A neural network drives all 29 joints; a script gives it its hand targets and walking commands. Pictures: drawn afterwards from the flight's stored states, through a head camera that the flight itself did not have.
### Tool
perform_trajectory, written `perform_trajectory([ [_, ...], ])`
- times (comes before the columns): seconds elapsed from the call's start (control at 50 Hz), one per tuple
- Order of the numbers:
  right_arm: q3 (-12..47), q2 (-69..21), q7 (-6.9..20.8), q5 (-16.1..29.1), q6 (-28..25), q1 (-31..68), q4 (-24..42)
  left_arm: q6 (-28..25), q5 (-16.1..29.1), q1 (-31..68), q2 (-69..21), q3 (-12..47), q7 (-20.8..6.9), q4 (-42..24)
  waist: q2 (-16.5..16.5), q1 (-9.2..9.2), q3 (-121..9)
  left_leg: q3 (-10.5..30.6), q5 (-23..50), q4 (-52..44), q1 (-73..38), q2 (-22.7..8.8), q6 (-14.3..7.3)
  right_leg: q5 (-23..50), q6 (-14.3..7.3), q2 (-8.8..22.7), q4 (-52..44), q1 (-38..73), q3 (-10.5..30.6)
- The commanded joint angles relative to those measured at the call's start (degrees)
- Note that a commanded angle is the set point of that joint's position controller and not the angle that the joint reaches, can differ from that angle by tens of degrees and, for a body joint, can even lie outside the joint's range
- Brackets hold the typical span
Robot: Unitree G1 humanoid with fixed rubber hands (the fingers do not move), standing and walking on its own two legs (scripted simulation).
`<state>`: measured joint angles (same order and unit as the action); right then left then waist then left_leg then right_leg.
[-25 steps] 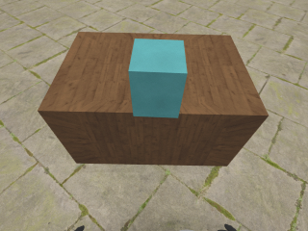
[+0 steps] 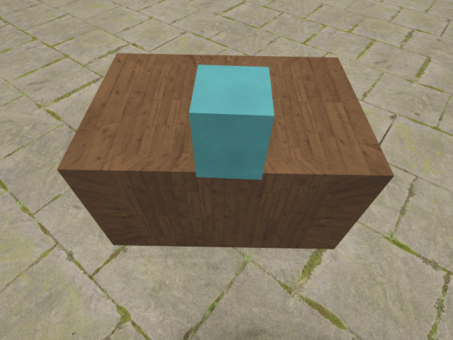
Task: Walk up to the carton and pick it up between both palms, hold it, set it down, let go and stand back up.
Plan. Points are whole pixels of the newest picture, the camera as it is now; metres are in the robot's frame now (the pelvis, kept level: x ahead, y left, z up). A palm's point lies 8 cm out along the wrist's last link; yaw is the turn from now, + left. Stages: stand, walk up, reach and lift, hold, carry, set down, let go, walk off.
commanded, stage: stand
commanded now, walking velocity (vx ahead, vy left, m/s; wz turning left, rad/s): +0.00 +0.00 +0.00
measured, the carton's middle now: (231, 124) +0.67 -0.02 -0.07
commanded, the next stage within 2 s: walk up in 1.40 s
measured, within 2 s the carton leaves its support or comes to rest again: neither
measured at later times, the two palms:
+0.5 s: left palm out of the picture -0.02 +0.20 -0.15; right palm out of the picture -0.02 -0.20 -0.15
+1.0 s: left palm out of the picture -0.03 +0.19 -0.14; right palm out of the picture -0.03 -0.20 -0.15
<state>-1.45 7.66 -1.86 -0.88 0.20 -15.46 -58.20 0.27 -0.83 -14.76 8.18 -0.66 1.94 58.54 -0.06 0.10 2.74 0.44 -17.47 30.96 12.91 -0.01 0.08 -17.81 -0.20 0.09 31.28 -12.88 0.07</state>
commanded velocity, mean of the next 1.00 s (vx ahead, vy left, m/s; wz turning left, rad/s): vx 0.00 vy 0.00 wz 0.00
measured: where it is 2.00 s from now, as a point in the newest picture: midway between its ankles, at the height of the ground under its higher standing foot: outside the picture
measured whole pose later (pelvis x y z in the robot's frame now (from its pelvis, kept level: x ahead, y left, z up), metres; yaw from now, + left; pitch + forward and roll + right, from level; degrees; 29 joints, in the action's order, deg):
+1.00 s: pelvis +0.00 +0.00 +0.01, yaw +0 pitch -2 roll +0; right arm -0.1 5.1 -2.6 -0.7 -0.1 -16.7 -67.8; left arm -0.1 -0.6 -16.1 5.0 0.3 2.6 68.2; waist -0.3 0.1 3.5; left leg 0.6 -14.9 26.4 9.4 -0.3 0.5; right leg -15.4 -0.4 -0.1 26.9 -9.5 -0.1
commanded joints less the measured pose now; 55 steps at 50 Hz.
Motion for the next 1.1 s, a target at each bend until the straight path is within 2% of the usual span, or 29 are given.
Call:
perform_trajectory([
  [0.0,-1.0,4.9,-0.4,0.1,-1.0,-3.4,0.0,-1.1,0.1,-2.7,5.6,-1.1,0.5,-0.2,-0.2,-0.10,-0.7,4.2,11.6,-6.4,-0.9,-3.5,-2.7,12.3,-2.3,3.8,-6.7,0.6,4.4],
  [0.42,0.1,2.5,-1.0,0.2,-0.7,-5.0,-7.6,-0.8,0.2,-4.7,2.6,-0.1,1.0,7.8,-0.2,0.01,2.0,3.9,10.9,-8.8,-2.4,-3.7,-2.0,11.5,-1.8,3.9,-9.0,1.3,4.1],
  [1.08,0.8,1.5,-1.0,0.2,-0.6,-6.5,-9.3,-0.8,0.2,-6.7,1.3,0.4,1.0,9.2,0.2,-0.03,3.6,3.9,9.0,-10.0,-1.7,-3.8,-1.6,9.4,-1.7,3.9,-10.6,0.6,4.3],
])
